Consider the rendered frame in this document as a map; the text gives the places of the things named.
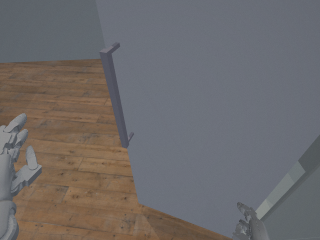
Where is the fridge door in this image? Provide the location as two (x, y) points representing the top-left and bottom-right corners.
(95, 0), (320, 239)

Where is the handle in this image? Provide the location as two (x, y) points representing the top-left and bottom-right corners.
(99, 42), (134, 149)

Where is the robot left forearm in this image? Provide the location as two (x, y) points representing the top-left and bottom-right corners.
(0, 200), (19, 240)

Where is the robot right hand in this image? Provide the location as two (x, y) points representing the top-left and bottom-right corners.
(232, 202), (270, 240)

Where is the robot left hand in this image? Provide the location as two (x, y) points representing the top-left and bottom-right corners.
(0, 113), (42, 201)

